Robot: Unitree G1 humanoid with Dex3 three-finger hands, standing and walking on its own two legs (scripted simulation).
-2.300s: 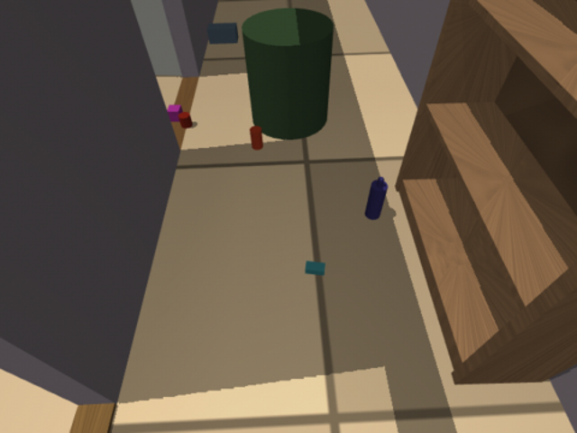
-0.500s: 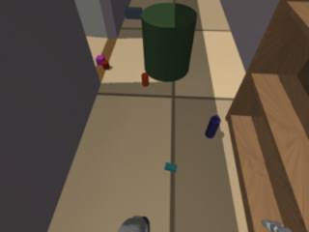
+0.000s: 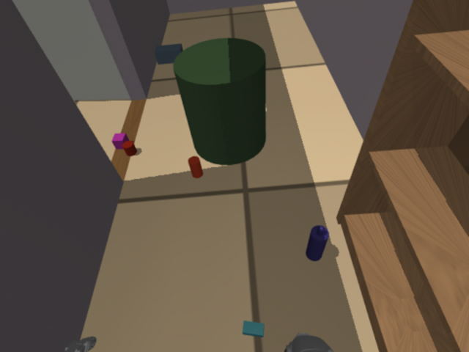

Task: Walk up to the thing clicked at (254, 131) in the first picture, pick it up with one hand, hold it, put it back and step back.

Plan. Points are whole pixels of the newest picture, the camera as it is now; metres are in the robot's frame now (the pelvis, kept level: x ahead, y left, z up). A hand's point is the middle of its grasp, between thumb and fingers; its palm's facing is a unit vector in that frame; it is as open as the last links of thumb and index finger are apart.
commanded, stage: walk up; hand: left
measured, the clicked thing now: (195, 167) +1.15 +0.28 -0.69
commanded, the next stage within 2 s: none
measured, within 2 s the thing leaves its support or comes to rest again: neither
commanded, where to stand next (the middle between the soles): +0.80 +0.07 m, yaw -1 degrees
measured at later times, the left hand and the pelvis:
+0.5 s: hand (100, 328) +0.21 +0.31 -0.14, palm faces +0.05 -0.93 -0.36, open 7.4 cm; pelvis +0.22 +0.03 +0.01, yaw +2 degrees
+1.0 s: hand (133, 203) +0.50 +0.29 -0.12, palm faces -0.07 -0.92 -0.39, open 7.4 cm; pelvis +0.41 +0.03 +0.01, yaw +0 degrees
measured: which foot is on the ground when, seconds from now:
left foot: up 0.00-0.44, down 0.46-1.00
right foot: down 0.00-0.50, up 0.52-0.96, down 0.98-1.00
